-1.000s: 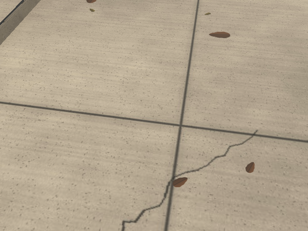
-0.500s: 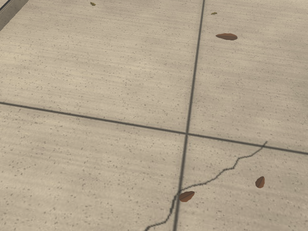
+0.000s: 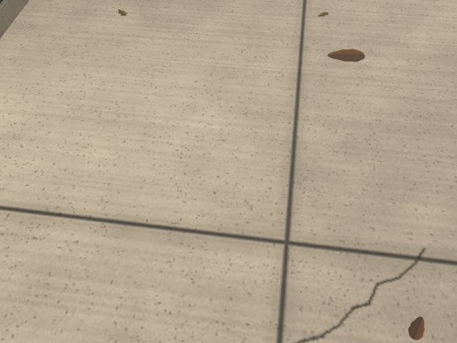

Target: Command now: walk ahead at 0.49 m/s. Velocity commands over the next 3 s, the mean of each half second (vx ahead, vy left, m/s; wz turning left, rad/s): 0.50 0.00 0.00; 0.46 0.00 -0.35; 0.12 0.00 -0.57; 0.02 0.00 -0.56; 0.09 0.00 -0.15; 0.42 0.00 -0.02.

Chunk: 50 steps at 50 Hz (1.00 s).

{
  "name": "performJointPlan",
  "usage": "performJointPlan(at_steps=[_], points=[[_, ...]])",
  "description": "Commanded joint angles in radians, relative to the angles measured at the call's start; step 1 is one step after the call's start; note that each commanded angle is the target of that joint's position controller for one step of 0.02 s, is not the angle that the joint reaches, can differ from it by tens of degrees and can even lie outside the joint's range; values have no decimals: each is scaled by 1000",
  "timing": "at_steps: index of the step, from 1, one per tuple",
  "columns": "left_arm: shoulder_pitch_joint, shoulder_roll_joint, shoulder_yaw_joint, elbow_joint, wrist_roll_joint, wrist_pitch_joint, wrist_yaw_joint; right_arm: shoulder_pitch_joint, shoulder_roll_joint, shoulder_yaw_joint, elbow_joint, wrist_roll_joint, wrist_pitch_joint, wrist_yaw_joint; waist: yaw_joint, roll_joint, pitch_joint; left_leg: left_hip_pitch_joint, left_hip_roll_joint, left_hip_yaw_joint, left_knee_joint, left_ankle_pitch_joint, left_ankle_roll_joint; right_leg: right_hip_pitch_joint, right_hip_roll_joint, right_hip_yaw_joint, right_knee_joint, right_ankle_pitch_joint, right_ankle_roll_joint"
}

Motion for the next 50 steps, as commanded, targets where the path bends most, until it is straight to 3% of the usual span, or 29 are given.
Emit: performJointPlan(at_steps=[1,2,4,5,7,10,15,20,23,24,25,26,27,28,29,30,31,32,34,38,43,46,48,50], points=[[276,191,53,52,-22,12,3,-10,-112,-27,-99,5,-12,8,86,-87,-195,-602,21,-97,554,89,44,596,-391,652,-351,-324,-182],[228,127,35,48,-22,2,-1,-67,-103,-24,-110,-1,-18,10,71,-20,-121,-577,58,-97,490,157,46,470,-348,536,-382,-206,-152],[226,59,12,77,-22,-12,9,-56,-68,-24,-103,-28,3,17,9,-34,-66,-479,102,-95,378,191,34,322,-264,371,-414,-42,-90],[252,54,7,90,-21,-19,13,-40,-52,-23,-98,-33,16,22,-3,-43,-66,-451,103,-88,352,193,26,302,-250,330,-420,16,-84],[303,79,8,108,-26,-31,17,-67,-47,-24,-110,-36,34,30,-13,-48,-52,-474,109,-67,306,208,9,296,-235,278,-435,104,-89],[352,104,8,115,-27,-33,17,-207,-66,-24,-161,-36,48,37,5,-53,-6,-586,132,-39,199,304,-19,318,-221,235,-479,97,-91],[436,100,-3,127,-29,-31,17,-406,-60,-13,-228,-20,44,42,54,-66,24,-620,112,9,-66,445,-40,397,-194,169,-481,223,-72],[504,108,-4,153,-20,-27,26,-520,-68,-10,-272,-17,32,40,86,-83,39,-613,74,36,-217,436,-6,543,-228,147,-429,352,-76],[472,129,2,156,-13,-23,35,-483,-86,-20,-274,-18,20,35,47,-90,21,-513,33,51,-282,333,39,595,-250,127,-330,579,-58],[455,142,6,155,-12,-21,37,-411,-99,-28,-253,-19,15,28,14,-98,-18,-415,0,63,-299,297,58,596,-246,115,-243,715,-46],[436,150,8,154,-14,-16,36,-271,-114,-40,-205,-23,8,21,-48,-83,-89,-260,-34,79,-356,316,79,579,-222,92,-82,774,-30],[432,131,1,144,-22,-13,33,-99,-155,-58,-152,-41,-4,11,-108,-50,-185,0,24,16,-374,341,108,428,-181,79,134,613,-13],[477,51,-20,106,-57,-13,23,42,-259,-85,-138,-68,-9,1,-120,116,-332,299,317,-356,-412,217,185,118,-71,25,495,157,26],[530,67,-7,113,-65,-10,23,16,-280,-92,-140,-43,6,15,-80,199,-408,357,457,-704,-552,202,252,-69,53,116,732,-394,29],[445,114,7,103,-46,-1,26,-105,-229,-80,-159,-20,13,19,-36,70,-259,212,414,-565,-571,128,213,-129,-27,184,766,-309,17],[375,97,3,86,-39,-4,21,-187,-154,-58,-173,-16,6,22,-21,18,-135,56,375,-428,-617,147,180,-128,-64,183,718,-230,18],[357,72,3,87,-36,0,18,-220,-113,-46,-169,-19,-2,22,8,8,-71,-43,327,-323,-655,194,132,-97,-95,180,654,-185,17],[357,66,6,86,-18,13,12,-216,-84,-36,-155,-16,-9,15,30,35,-45,-104,289,-240,-673,257,100,-62,-113,181,610,-164,23],[374,45,8,88,-8,40,-1,-172,-80,-32,-136,-15,-24,5,50,52,-43,-134,264,-148,-687,362,80,-35,-114,170,594,-134,33],[249,43,10,36,-12,63,-15,-106,-116,-37,-123,-11,-39,-2,50,46,-15,-88,248,-17,-704,492,59,-175,-130,146,536,-10,49],[68,36,-3,-35,-16,59,-29,-44,-110,-29,-109,-11,-38,-11,18,49,22,-33,221,105,-695,635,41,-212,-109,79,279,131,60],[-7,17,-17,-69,-9,54,-31,-13,-129,-29,-96,-6,-31,-26,4,48,37,9,227,181,-620,909,34,-137,-68,-13,109,141,49],[18,31,-14,-72,-1,51,-29,-2,-147,-33,-90,-6,-20,-37,15,73,3,62,237,207,-523,1105,26,-72,-25,-47,67,94,27],[130,63,-1,-47,4,47,-24,-36,-175,-44,-101,-7,-9,-49,62,117,-60,89,245,219,-358,1279,21,37,30,-58,52,6,-12]])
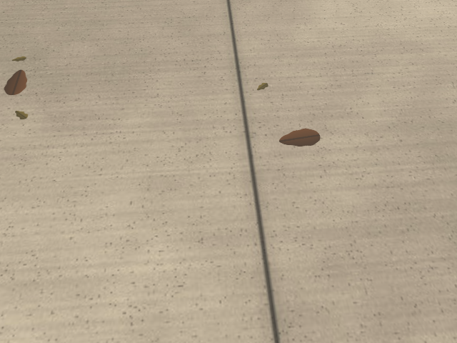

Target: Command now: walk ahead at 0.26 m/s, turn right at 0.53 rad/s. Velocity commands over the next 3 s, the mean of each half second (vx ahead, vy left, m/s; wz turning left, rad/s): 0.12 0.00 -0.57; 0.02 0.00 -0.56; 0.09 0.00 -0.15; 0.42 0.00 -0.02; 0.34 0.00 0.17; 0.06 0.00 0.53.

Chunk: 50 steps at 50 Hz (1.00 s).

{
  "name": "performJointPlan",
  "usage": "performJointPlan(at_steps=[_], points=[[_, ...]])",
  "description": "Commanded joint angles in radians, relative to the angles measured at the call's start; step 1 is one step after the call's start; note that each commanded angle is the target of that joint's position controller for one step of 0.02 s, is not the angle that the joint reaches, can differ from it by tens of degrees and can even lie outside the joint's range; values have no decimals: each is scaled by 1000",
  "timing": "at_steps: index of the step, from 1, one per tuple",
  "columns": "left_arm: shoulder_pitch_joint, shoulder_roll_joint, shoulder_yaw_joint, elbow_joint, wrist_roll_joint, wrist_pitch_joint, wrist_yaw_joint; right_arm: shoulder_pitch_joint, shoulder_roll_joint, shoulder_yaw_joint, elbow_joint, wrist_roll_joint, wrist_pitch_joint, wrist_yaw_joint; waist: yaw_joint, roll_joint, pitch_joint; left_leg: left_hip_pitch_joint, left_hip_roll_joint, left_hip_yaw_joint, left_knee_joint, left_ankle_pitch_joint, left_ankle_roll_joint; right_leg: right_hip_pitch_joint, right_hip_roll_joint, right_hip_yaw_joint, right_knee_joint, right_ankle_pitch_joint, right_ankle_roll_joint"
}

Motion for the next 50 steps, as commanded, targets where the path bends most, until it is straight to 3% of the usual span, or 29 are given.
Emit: performJointPlan(at_steps=[1,2,3,4,5,7,8,9,12,19,23,29,32,34,35,36,37,38,39,40,42,43,47,50], points=[[192,82,25,-1,8,-16,9,-4,-191,-44,-48,1,11,-19,101,154,-105,-22,257,-44,301,1182,56,218,97,-37,-56,-82,-58],[285,108,39,25,15,-29,16,-29,-197,-48,-60,7,19,-13,150,121,-159,-66,247,-43,499,1035,40,344,106,-11,-168,1,-83],[342,185,63,32,21,-42,29,-35,-192,-50,-85,17,20,-5,181,23,-220,-235,181,-38,792,628,2,524,-17,130,-205,332,-131],[281,287,89,1,8,-30,35,79,-93,-38,-128,22,25,1,62,-182,-327,-587,7,-102,1163,-289,-48,823,-321,499,-60,1071,-289],[333,304,93,-22,-31,-12,38,41,-132,-35,-150,14,30,7,118,-51,-457,-646,3,-295,1219,-221,-56,815,-370,597,-163,993,-379],[175,191,65,-52,-42,10,54,-68,-133,-34,-171,4,37,9,65,39,-196,-683,77,-318,1100,-81,-59,523,-281,475,-295,561,-300],[153,156,54,-49,-45,12,58,-95,-144,-40,-182,-13,49,8,37,47,-134,-663,97,-330,1017,-58,-61,436,-226,429,-322,489,-252],[152,139,49,-53,-45,12,61,-78,-144,-42,-181,-30,71,7,22,38,-119,-611,100,-328,964,-37,-66,368,-191,398,-338,462,-223],[160,186,58,-63,-25,-1,53,-63,-118,-36,-189,-24,110,9,2,19,-157,-571,83,-325,877,14,-75,330,-133,365,-340,455,-181],[213,226,71,-93,-29,26,57,-228,-165,-44,-266,-20,139,7,58,-59,-154,-687,77,-367,732,77,-104,392,-101,485,-383,1,-106],[236,235,75,-108,-23,37,57,-275,-171,-42,-295,-13,138,2,76,-76,-131,-701,54,-387,648,45,-98,425,-106,570,-388,-133,-116],[233,250,81,-131,-13,45,48,-281,-178,-30,-328,5,120,-3,78,-87,-136,-579,-6,-390,500,-31,-60,422,-99,647,-342,-24,-130],[205,256,84,-144,-13,52,40,-237,-188,-25,-336,17,110,-7,58,-99,-145,-461,-40,-386,372,-53,-37,399,-85,691,-319,66,-112],[163,253,84,-154,-23,59,36,-162,-187,-22,-323,20,103,-14,13,-91,-141,-310,-56,-370,169,28,-21,335,-45,691,-299,24,-63],[146,239,80,-161,-34,61,39,-122,-205,-26,-315,13,97,-21,-10,-65,-132,-196,-21,-387,14,111,-10,256,4,663,-267,-94,-11],[192,173,64,-169,-41,59,43,-154,-285,-41,-330,-2,97,-30,34,110,-130,-119,178,-580,-104,41,37,143,112,534,-103,-383,56],[236,167,66,-176,-35,54,52,-245,-352,-46,-385,-6,102,-27,63,229,-113,-125,406,-822,-130,123,128,-15,260,302,137,-537,91],[189,252,83,-174,2,54,50,-232,-334,-49,-372,-20,107,-18,50,175,-81,-264,429,-788,-99,262,209,11,170,269,314,-518,107],[197,262,89,-163,2,57,43,-271,-263,-30,-380,-12,104,-11,80,117,-62,-304,357,-683,-78,333,193,50,147,276,398,-459,109],[221,250,88,-145,0,67,33,-310,-232,-22,-387,-8,103,-3,99,111,-47,-316,279,-566,-57,378,157,58,146,265,466,-399,114],[251,243,84,-132,-10,83,12,-314,-223,-17,-406,-11,104,-6,93,170,-72,-253,220,-458,-24,497,141,28,142,231,571,-358,135],[232,240,80,-138,-15,86,7,-284,-226,-18,-403,-11,104,-4,76,158,-77,-223,218,-433,-11,551,147,11,134,215,580,-354,146],[145,206,59,-171,-21,94,6,-148,-252,-32,-363,-9,97,-2,7,162,-95,-66,251,-433,35,689,178,-34,123,220,462,-377,170],[131,190,46,-174,-26,98,10,-143,-262,-36,-351,-10,94,6,4,183,-111,-56,264,-424,53,700,185,33,114,211,322,-406,163]])
Over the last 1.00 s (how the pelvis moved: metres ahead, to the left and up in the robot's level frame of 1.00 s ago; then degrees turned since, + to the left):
0.54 0.03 0.02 -12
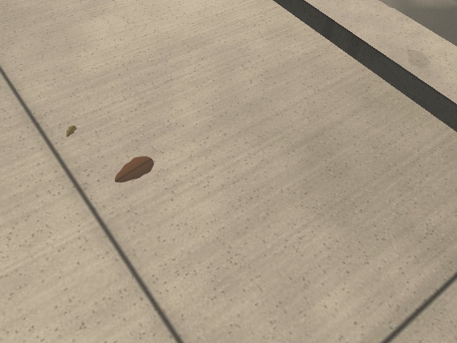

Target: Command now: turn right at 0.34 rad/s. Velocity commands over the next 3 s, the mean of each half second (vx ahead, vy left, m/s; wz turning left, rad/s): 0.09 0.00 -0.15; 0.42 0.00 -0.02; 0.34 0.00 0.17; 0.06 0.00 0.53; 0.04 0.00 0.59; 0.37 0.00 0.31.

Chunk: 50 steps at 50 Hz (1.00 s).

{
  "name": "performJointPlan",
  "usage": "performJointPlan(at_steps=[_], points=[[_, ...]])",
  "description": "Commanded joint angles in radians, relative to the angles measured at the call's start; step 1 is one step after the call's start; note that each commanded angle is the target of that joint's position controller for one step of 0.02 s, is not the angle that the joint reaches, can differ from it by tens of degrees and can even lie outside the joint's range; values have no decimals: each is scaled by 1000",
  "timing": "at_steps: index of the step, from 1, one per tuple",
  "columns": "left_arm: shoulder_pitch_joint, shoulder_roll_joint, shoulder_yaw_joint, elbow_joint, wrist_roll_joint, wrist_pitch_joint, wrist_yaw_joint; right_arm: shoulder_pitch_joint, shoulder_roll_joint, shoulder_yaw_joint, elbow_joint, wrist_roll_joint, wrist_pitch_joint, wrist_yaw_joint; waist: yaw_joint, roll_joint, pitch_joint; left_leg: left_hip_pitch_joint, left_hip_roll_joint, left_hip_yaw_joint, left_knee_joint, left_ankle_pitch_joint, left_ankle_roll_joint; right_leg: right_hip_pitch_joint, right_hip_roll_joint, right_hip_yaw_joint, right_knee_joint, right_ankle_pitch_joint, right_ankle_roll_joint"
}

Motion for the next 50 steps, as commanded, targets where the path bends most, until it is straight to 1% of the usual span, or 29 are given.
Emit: performJointPlan(at_steps=[1,5,7,8,9,10,11,12,13,14,15,16,18,20,23,26,27,29,30,31,32,33,34,35,38,41,45,47,50], points=[[-23,33,-7,-71,-5,-8,3,43,-173,-48,-30,-1,-11,6,-23,211,-93,182,231,-171,-47,545,172,-42,-1,-41,-142,-34,-5],[-35,19,-28,-74,-15,-13,16,38,-192,-52,-11,-4,-3,26,-29,252,-100,107,229,-163,-13,562,172,142,-9,-117,-384,-45,-42],[15,6,-38,-51,-11,-27,24,27,-192,-51,3,9,8,30,13,222,-98,58,210,-146,41,537,133,273,-13,-138,-648,143,-71],[21,19,-42,-46,4,-40,30,45,-177,-47,13,13,9,31,22,177,-102,-14,196,-134,66,439,78,383,-49,-84,-794,298,-85],[32,79,-38,-53,25,-55,36,84,-115,-30,-2,9,8,36,-1,5,-155,-128,135,-79,180,180,12,520,-243,146,-845,346,-114],[-34,136,-34,-66,11,-61,40,87,-46,-7,-25,12,10,35,-33,-156,-99,-188,13,-8,168,-244,-34,409,-421,294,-795,670,-228],[-20,82,-42,-49,6,-70,44,47,-98,-16,-3,12,28,22,19,-130,-93,-117,38,-65,253,-319,-38,340,-409,256,-769,646,-296],[-53,41,-59,-44,8,-76,46,29,-115,-23,-4,20,35,24,2,-115,-63,-139,25,-76,276,-300,-36,336,-367,214,-779,609,-290],[-81,22,-69,-37,11,-77,51,27,-119,-26,10,20,36,27,-8,-106,-44,-140,25,-84,272,-260,-39,329,-321,167,-786,582,-260],[-56,36,-67,-21,7,-78,57,38,-129,-30,18,7,35,32,-4,-131,-59,-152,13,-65,281,-224,-42,362,-287,151,-805,495,-242],[-9,67,-56,1,4,-77,59,53,-139,-34,29,-8,31,38,11,-141,-66,-188,-2,-45,331,-215,-45,404,-272,156,-824,383,-247],[35,87,-46,19,3,-73,56,51,-147,-38,36,-18,27,44,28,-121,-54,-247,-9,-36,387,-221,-46,431,-274,181,-854,225,-258],[62,82,-43,37,1,-71,48,15,-141,-40,31,-15,21,58,40,-100,4,-339,4,-41,423,-201,-47,431,-284,227,-925,-51,-273],[64,76,-39,48,2,-81,44,-13,-126,-39,24,-12,10,67,40,-95,38,-370,13,-38,408,-173,-48,421,-287,235,-957,-94,-283],[74,78,-31,65,2,-107,42,-29,-101,-34,24,-12,-10,70,37,-79,23,-326,18,-31,333,-148,-40,397,-288,211,-951,-47,-295],[60,93,-22,69,1,-120,35,-25,-97,-32,24,-7,-19,67,24,-85,18,-198,8,-15,219,-149,-17,300,-284,186,-932,-55,-295],[47,98,-19,68,-1,-121,31,-7,-97,-32,30,-3,-21,65,11,-80,19,-125,0,-3,169,-126,-6,245,-281,176,-919,-64,-288],[14,95,-17,65,-9,-118,28,108,-90,-34,76,-4,-30,54,-55,-21,9,122,-37,32,39,-21,9,79,-239,134,-824,-112,-256],[11,59,-27,62,0,-120,29,203,-110,-40,110,-6,-41,45,-94,32,-13,275,-20,-15,1,-76,14,-29,-193,101,-718,-138,-230],[-22,-25,-52,36,7,-127,25,316,-177,-52,126,-20,-56,33,-145,213,-37,362,195,-301,-164,-323,40,-136,-92,-23,-421,-119,-181],[-50,-25,-54,0,7,-132,24,356,-296,-79,133,-7,-59,36,-140,340,0,326,383,-687,-343,-632,123,-311,5,-114,-192,-137,-167],[-23,52,-35,10,24,-131,21,288,-248,-69,126,-4,-55,38,-75,197,63,217,392,-698,-347,-666,160,-307,-64,-31,-58,-63,-183],[9,58,-31,35,20,-132,7,191,-191,-53,100,3,-59,46,-19,142,89,162,334,-605,-334,-579,145,-289,-102,-25,-31,35,-183],[42,52,-32,58,17,-134,-4,142,-157,-44,87,4,-66,51,7,128,74,146,277,-498,-338,-450,122,-254,-125,-39,-36,100,-169],[29,21,-41,79,28,-126,-14,171,-125,-31,114,7,-90,47,5,125,27,176,188,-290,-330,-54,106,-236,-153,-95,-10,240,-127],[-54,4,-48,57,27,-115,-14,255,-106,-25,162,15,-96,50,-14,119,29,221,172,-207,-310,205,121,-308,-163,-129,-28,298,-97],[-207,-24,-62,2,26,-114,-15,302,-94,-18,204,12,-95,45,-41,124,58,222,152,-141,-301,383,131,-319,-149,-172,-196,354,-71],[-267,-38,-72,-18,21,-117,-17,314,-98,-17,220,10,-96,41,-53,133,67,221,152,-119,-297,441,131,-269,-132,-192,-310,386,-78],[-309,-32,-75,-39,16,-122,-13,320,-112,-19,246,7,-97,33,-49,138,76,260,184,-111,-283,538,132,-190,-107,-205,-435,380,-115]])
Over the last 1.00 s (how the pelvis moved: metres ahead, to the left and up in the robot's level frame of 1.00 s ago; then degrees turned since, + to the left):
0.13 0.05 0.01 -34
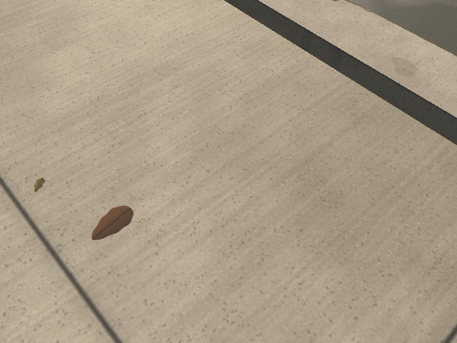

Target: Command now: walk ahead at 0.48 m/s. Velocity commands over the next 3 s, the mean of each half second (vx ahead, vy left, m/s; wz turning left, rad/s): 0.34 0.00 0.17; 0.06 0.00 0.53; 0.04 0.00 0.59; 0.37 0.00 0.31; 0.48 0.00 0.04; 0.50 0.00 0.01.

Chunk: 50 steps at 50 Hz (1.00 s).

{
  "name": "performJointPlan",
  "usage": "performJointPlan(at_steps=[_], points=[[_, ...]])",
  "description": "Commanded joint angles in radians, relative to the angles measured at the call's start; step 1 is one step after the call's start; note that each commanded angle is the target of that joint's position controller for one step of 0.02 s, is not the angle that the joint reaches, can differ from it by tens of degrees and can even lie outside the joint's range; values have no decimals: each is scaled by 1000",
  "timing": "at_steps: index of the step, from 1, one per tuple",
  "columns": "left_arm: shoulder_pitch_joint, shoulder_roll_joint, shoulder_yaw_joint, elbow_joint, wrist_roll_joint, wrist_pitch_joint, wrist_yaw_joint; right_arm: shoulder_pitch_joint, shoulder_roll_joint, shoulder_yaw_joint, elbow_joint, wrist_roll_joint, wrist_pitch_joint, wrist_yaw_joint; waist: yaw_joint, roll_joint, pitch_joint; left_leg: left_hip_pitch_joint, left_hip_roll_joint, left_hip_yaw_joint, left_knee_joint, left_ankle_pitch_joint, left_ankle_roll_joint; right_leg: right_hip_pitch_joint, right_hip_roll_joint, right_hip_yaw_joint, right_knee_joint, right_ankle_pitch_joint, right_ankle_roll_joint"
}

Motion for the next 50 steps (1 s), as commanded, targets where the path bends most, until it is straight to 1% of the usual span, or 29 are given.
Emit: performJointPlan(at_steps=[1,3,4,5,6,7,8,9,10,12,13,15,18,21,26,29,30,31,32,33,34,35,36,37,38,41,44,47,50], points=[[-135,60,7,-101,-5,-22,6,33,-169,-34,-8,-2,-10,-12,14,138,89,-45,281,-82,20,667,107,38,41,-34,-110,-8,-40],[-28,83,19,-71,-6,-28,21,-6,-187,-38,-4,-5,-9,-17,72,152,26,-13,287,-61,156,953,84,190,91,-42,-140,-72,-80],[100,107,32,-30,-7,-35,30,-20,-197,-41,-2,-9,-3,-18,124,150,-48,-7,276,-49,307,1043,70,322,122,-45,-169,-98,-102],[267,132,47,24,1,-44,41,-32,-198,-40,-4,-4,2,-17,195,127,-140,-98,244,-21,513,957,54,548,107,-26,-222,-63,-129],[429,213,70,52,26,-48,55,-10,-155,-27,-32,1,2,-15,231,18,-270,-299,191,13,819,577,43,797,-124,225,-234,-229,-172],[421,279,86,53,32,-42,54,116,-48,-11,-40,28,4,-3,137,-207,-356,-657,-11,-7,1163,-232,8,995,-379,753,-366,-311,-306],[340,225,82,48,-14,-36,44,22,-164,-38,-39,5,7,-11,141,-50,-269,-736,36,-127,1215,-179,31,896,-322,762,-432,-363,-281],[243,163,66,36,-23,-40,43,-59,-166,-43,-64,6,0,-6,103,-23,-119,-754,85,-116,1174,-74,37,743,-286,576,-453,-308,-251],[193,108,52,33,-17,-51,41,-86,-142,-37,-61,10,-4,-6,78,26,-45,-707,113,-107,1126,-24,32,615,-251,448,-481,-78,-228],[181,57,35,53,-18,-71,50,-48,-108,-33,-35,-10,24,-3,21,19,-19,-585,135,-104,1057,-22,6,481,-192,246,-489,294,-176],[203,52,31,65,-17,-82,50,-34,-93,-34,-27,-12,38,0,11,10,-27,-547,126,-99,1040,-28,-5,458,-188,187,-480,453,-168],[223,76,33,79,-23,-97,51,-41,-84,-38,-30,-12,58,3,-9,-5,-32,-562,111,-80,1006,7,-18,457,-172,93,-473,623,-155],[222,85,31,74,-23,-86,63,-142,-85,-40,-68,-11,71,9,-3,-35,-20,-634,114,-39,903,116,-33,471,-138,-13,-468,656,-129],[234,80,26,75,-28,-68,79,-250,-63,-27,-107,-10,71,17,27,-49,-13,-620,109,14,718,217,-37,487,-115,-84,-444,640,-106],[286,103,38,90,-25,-38,99,-309,-70,-24,-144,-22,75,18,61,-45,-32,-598,82,61,568,175,-6,612,-169,-98,-332,651,-118],[268,123,53,81,-24,-17,107,-262,-92,-36,-148,-28,71,14,45,-45,-46,-536,45,74,492,46,42,636,-194,-93,-167,710,-120],[257,132,58,75,-24,-10,107,-208,-99,-43,-138,-29,62,10,16,-19,-73,-469,31,68,419,76,64,621,-183,-105,-45,675,-104],[256,149,66,63,-23,-5,105,-123,-141,-58,-127,-31,48,3,-36,61,-128,-327,81,-24,318,352,107,537,-138,-132,165,510,-54],[283,95,57,11,-20,-3,98,-94,-275,-94,-139,-25,45,-10,-10,255,-200,-131,349,-355,350,976,223,289,9,-157,472,-200,2],[278,68,49,-15,-21,15,91,-81,-302,-110,-137,18,66,-14,-11,294,-310,-67,464,-589,283,1005,398,134,144,19,646,-624,27],[255,75,48,-8,-8,27,90,-126,-270,-107,-153,29,81,-13,0,140,-231,-153,446,-518,242,767,383,95,71,97,671,-584,38],[196,77,50,-20,-15,27,88,-202,-214,-93,-168,16,93,-19,15,83,-106,-272,388,-454,197,566,340,62,51,101,630,-503,44],[166,85,55,-25,-16,25,91,-254,-175,-80,-176,9,104,-24,41,44,-35,-352,322,-395,162,438,277,66,30,102,541,-436,51],[167,92,58,-31,-4,32,92,-284,-161,-77,-185,10,107,-28,58,68,-24,-395,269,-348,151,380,238,97,20,102,473,-388,58],[191,79,56,-23,5,43,91,-296,-159,-77,-191,2,107,-26,66,87,-49,-408,236,-318,156,393,221,131,36,88,459,-361,64],[201,57,51,-34,-9,60,88,-268,-197,-91,-189,-4,95,-14,63,98,-104,-380,210,-316,167,387,199,150,50,91,357,-349,79],[146,69,52,-64,-12,67,92,-251,-218,-100,-195,-7,103,-13,34,146,-109,-364,202,-376,141,165,184,136,53,104,260,-342,87],[107,78,52,-88,-17,64,94,-249,-226,-107,-205,-12,113,-10,16,168,-97,-368,199,-438,125,20,173,151,65,115,175,-342,83],[112,81,49,-101,-26,52,98,-262,-230,-112,-215,-17,119,-4,14,179,-100,-373,198,-486,140,48,162,214,90,115,84,-363,66]])
Over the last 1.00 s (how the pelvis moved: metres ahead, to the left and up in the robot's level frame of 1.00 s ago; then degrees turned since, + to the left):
0.19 0.01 -0.01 -2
